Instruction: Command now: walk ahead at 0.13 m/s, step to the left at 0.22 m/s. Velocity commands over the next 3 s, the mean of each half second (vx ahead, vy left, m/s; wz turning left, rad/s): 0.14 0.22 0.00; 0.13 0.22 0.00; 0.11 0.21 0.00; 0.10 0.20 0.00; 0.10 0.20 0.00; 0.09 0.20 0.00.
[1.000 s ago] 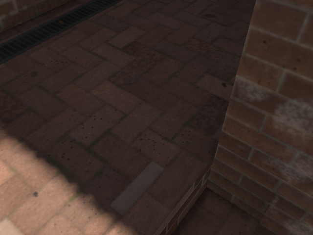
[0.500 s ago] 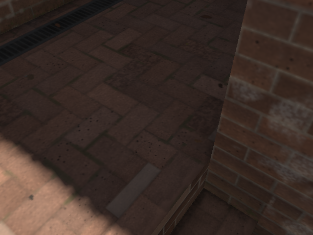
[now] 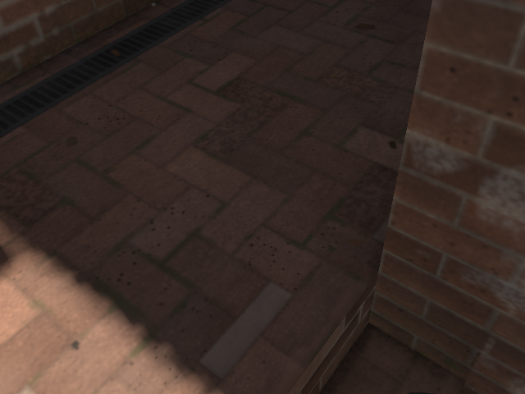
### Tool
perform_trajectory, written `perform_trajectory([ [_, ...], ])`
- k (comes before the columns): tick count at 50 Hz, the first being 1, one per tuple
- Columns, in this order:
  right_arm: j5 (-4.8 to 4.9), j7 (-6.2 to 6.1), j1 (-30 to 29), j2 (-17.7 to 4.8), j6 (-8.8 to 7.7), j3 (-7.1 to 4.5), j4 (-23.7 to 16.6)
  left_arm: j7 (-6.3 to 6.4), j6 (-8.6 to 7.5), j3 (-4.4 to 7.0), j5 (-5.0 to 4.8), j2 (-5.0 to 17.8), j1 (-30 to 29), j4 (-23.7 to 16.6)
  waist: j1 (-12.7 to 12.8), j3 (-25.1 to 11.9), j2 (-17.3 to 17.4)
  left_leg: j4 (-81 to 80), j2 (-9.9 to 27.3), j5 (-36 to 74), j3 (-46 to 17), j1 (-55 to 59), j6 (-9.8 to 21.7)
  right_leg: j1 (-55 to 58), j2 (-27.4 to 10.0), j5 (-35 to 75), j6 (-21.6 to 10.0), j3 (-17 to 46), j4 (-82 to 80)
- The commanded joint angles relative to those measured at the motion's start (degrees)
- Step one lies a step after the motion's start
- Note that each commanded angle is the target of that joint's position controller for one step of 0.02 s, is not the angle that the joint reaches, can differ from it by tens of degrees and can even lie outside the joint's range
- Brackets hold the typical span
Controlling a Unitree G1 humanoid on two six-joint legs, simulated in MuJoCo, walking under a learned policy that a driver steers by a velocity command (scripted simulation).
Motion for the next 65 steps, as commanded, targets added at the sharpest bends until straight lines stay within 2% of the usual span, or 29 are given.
perform_trajectory([
  [1,-1.03,-0.47,-2.54,-2.15,-1.31,0.04,-9.13,1.1,-3.14,1.62,-0.28,11.02,-5.0,-5.26,-5.7,-2.43,-9.54,19.48,4.77,1.45,-4.88,-14.14,-3.26,10.46,-23.1,49.75,-12.66,13.58,-4.84],
  [3,-1.62,0.1,-6.52,-3.06,1.12,-0.21,-9.72,1.31,-3.6,0.58,-2.05,7.93,-4.48,-4.76,-3.53,3.25,-5.81,11.88,6.73,3.04,-2.83,-13.5,-2.04,7.05,-19.19,36.45,-10.94,10.11,-8.0],
  [5,-0.47,1.19,-7.09,1.01,2.63,1.35,-9.52,1.39,-2.8,0.28,-2.27,6.65,0.85,-3.0,-1.61,4.99,-5.33,-1.62,8.93,5.96,2.78,-11.61,-0.12,7.46,-14.78,32.65,-7.74,6.55,-9.25],
  [6,0.12,1.93,-3.51,3.02,2.35,2.3,-9.5,1.04,-2.68,0.23,-2.02,6.4,-3.66,-4.21,-4.43,3.1,-4.86,-14.97,9.45,8.54,3.88,-0.58,1.15,2.98,-12.78,33.65,-5.45,3.13,-10.7],
  [8,2.47,1.98,-6.12,4.64,2.08,3.75,-10.86,0.99,-1.0,1.78,-3.26,10.04,-5.04,-5.43,-1.85,4.2,-13.22,-40.77,5.08,-7.86,9.76,16.46,3.08,-6.46,-12.36,40.32,-4.01,-1.23,-19.11],
  [9,1.47,1.3,-15.8,3.13,0.48,2.65,-12.92,0.83,1.33,-0.01,-4.71,2.83,6.46,-2.31,4.82,1.7,-4.42,-42.7,0.54,-9.75,8.85,20.26,5.36,-5.5,-7.79,55.69,-1.77,-0.39,-13.1],
  [10,1.77,1.27,-9.27,6.96,-0.16,3.07,-12.82,1.04,3.24,0.6,-3.76,5.45,8.07,-0.26,0.29,-7.23,-10.15,-40.83,-1.02,-7.95,6.78,23.85,5.63,-0.8,-8.86,62.91,-0.86,-1.6,-8.65],
  [11,1.33,1.5,-2.49,5.71,0.43,2.64,-11.42,1.29,3.63,1.83,-3.99,7.78,2.32,-1.99,-3.36,-12.69,-8.46,-39.05,-1.37,-5.06,3.07,28.55,5.57,-2.82,-9.49,53.04,-0.75,-2.44,-9.12],
  [12,0.09,1.43,3.31,5.73,1.63,2.8,-10.29,0.72,3.87,3.19,-3.1,11.82,-3.06,-4.32,-6.47,-12.33,-11.1,-37.29,-1.63,-2.09,2.28,29.96,4.74,-5.32,-10.46,53.79,-2.16,-3.85,-10.68],
  [14,-1.69,0.08,9.99,4.38,2.54,2.99,-7.58,-0.66,3.57,3.99,-2.13,12.52,-13.42,-7.04,-9.76,-7.52,-12.79,-39.0,-1.9,-6.66,2.91,25.62,3.82,-4.89,-12.45,52.42,-4.24,-6.01,-11.97],
  [16,-2.67,0.07,3.83,3.75,1.52,3.73,-8.54,-0.97,4.8,3.71,-3.48,9.75,-12.86,-8.64,-5.95,-4.86,-6.47,-52.61,-2.76,-8.07,-0.07,11.95,4.54,6.49,-12.04,48.08,-4.46,-4.04,-4.79],
  [17,-2.74,0.54,0.16,1.7,1.17,3.64,-9.57,-0.85,4.66,4.27,-2.95,9.76,-6.36,-8.18,-1.59,-3.89,-2.32,-58.78,0.2,-0.06,-9.08,6.62,6.5,8.81,-10.31,44.73,-3.82,-3.7,0.55],
  [18,-1.81,0.65,-4.52,0.45,1.15,3.45,-13.33,-3.0,5.52,4.51,-3.59,8.7,-5.72,-10.41,0.2,-6.28,9.3,-66.54,1.73,0.45,-17.45,4.8,8.26,6.73,-8.11,28.13,-2.78,-2.78,-1.66],
  [19,-2.46,0.64,-8.84,-0.64,1.46,3.3,-15.98,-4.62,6.16,4.22,-4.19,7.04,-3.36,-10.46,1.85,-6.05,15.19,-76.08,3.6,-12.42,-26.32,2.0,10.34,5.99,-5.65,9.77,-2.54,-2.6,-3.47],
  [20,-2.68,1.3,-12.72,0.5,1.42,3.36,-17.61,-4.94,6.63,4.05,-4.06,7.19,-2.58,-9.28,1.77,-2.71,10.79,-79.87,4.23,-22.8,-29.12,-2.79,10.85,7.23,-5.0,9.85,-3.18,-2.99,-1.92],
  [21,-1.48,2.17,-14.83,2.22,1.75,3.6,-18.08,-4.79,7.47,3.44,-4.39,5.61,-4.28,-9.34,1.55,-0.01,5.15,-79.05,3.33,-26.77,-28.43,-5.9,10.31,8.35,-5.25,12.7,-4.17,-3.13,-1.83],
  [22,-2.08,2.97,-14.81,2.89,1.69,4.06,-18.1,-4.45,7.95,3.17,-4.13,5.44,-4.28,-9.29,1.4,-0.12,2.56,-76.92,2.3,-30.87,-26.73,-7.4,9.39,9.96,-5.43,13.69,-4.2,-3.55,-2.45],
  [24,-1.75,3.6,-9.74,3.03,1.36,3.75,-17.08,-4.46,7.41,2.79,-3.75,5.82,-5.41,-8.74,-1.28,2.23,-2.64,-66.05,-0.05,-25.4,-17.16,-4.08,7.34,6.9,-7.39,12.83,-3.18,-4.04,-7.1],
  [27,-2.79,4.1,-2.3,-0.45,1.6,2.4,-15.65,-4.65,5.82,3.62,-4.73,9.15,-8.2,-8.67,-5.27,4.5,-6.24,-58.55,-1.36,-19.86,-11.4,6.39,7.0,-3.87,-8.54,2.81,-0.53,-3.94,-13.35],
  [31,-2.18,5.55,-2.81,-1.27,1.46,1.95,-16.89,-5.03,5.2,3.63,-5.24,9.02,-9.02,-10.67,-5.67,5.17,1.61,-64.78,-1.15,-22.89,-13.46,5.69,7.52,-4.37,-6.9,0.95,0.13,-5.06,-10.46],
  [35,-1.95,4.43,-1.81,-0.31,0.67,1.51,-15.1,-4.44,4.87,3.36,-5.06,8.45,-2.88,-10.13,-3.35,3.63,-1.89,-61.95,-1.3,-28.01,-11.57,1.94,7.43,-0.37,-6.8,-0.95,-0.36,-3.88,-10.07],
  [40,-2.03,4.27,3.24,0.55,0.73,1.17,-13.02,-4.98,4.4,3.62,-5.48,9.76,-6.51,-9.69,-6.51,5.26,-8.68,-48.31,-3.86,-20.21,-3.27,9.34,7.08,-6.19,-10.8,-4.11,0.67,-0.81,-16.72],
  [47,-1.73,4.05,2.11,1.94,-0.5,1.71,-13.59,-4.0,6.11,3.62,-4.97,8.97,-4.97,-9.47,-5.25,5.62,-2.46,-56.62,-3.04,-23.89,-7.99,1.3,8.06,0.19,-8.45,2.82,1.48,-3.23,-12.04],
  [50,-1.68,3.74,2.47,1.47,-1.01,1.59,-12.31,-4.33,4.88,4.01,-4.85,9.02,-0.67,-8.1,-3.13,1.85,-6.16,-52.58,-2.77,-25.19,-6.9,0.04,7.49,5.85,-9.25,4.24,0.73,-1.79,-11.65],
  [54,-1.31,4.06,2.94,0.38,-1.29,1.29,-10.52,-4.76,3.56,4.53,-4.56,11.4,-0.23,-6.82,-3.3,3.27,-6.83,-46.66,-2.21,-18.27,-2.24,0.32,6.58,6.84,-12.25,4.26,-0.28,1.22,-14.99],
  [56,-1.45,4.22,4.49,1.47,-0.77,1.97,-9.82,-4.47,3.29,4.52,-5.35,11.01,-5.16,-8.08,-5.15,4.73,-5.73,-47.85,-2.46,-16.0,-2.27,5.29,7.1,1.6,-11.56,10.01,0.06,-0.32,-15.14],
  [59,-1.27,4.0,1.93,2.08,-1.12,2.34,-9.92,-3.78,2.91,3.98,-4.1,8.49,-0.92,-6.43,-2.56,3.33,-6.09,-50.96,-1.28,-15.35,-5.71,3.06,7.72,6.01,-9.9,14.96,-0.68,-1.72,-11.24],
  [61,-1.14,3.6,1.76,1.9,-1.19,2.57,-9.29,-3.73,2.54,3.51,-4.44,7.05,-0.17,-5.98,-2.04,1.31,-7.7,-51.49,-0.89,-16.95,-6.11,4.12,7.19,7.77,-9.63,16.76,-1.09,-1.64,-10.55],
  [65,-0.49,2.73,-2.53,2.22,-0.84,3.42,-11.0,-3.13,3.43,3.2,-3.39,7.32,-1.2,-5.05,-1.78,0.34,-6.54,-51.58,-0.25,-10.54,-6.66,5.66,6.82,8.71,-11.38,31.8,-1.19,-0.87,-10.29],
])
Next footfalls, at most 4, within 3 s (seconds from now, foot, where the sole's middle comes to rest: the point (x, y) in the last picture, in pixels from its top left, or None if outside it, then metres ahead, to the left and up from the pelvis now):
0.34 left None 0.01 0.14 -0.58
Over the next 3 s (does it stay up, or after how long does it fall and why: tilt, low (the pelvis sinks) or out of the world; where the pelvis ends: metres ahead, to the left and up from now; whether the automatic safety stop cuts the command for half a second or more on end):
stays up -0.03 0.07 0.01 its command is cut before an obstacle from the start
